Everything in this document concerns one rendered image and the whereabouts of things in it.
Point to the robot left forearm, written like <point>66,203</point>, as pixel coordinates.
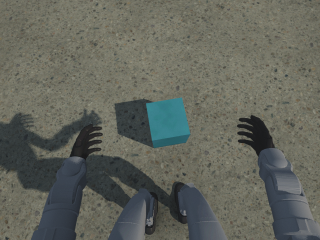
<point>62,207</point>

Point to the robot right shin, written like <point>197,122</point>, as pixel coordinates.
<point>187,185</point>

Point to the right robot hand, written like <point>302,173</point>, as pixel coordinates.
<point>260,134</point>

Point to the carton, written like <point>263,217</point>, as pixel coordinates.
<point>168,122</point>

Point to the left robot thigh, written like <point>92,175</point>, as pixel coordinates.
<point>131,224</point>

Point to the robot right forearm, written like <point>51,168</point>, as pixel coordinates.
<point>292,216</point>

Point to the left robot hand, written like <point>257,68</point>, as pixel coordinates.
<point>82,143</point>

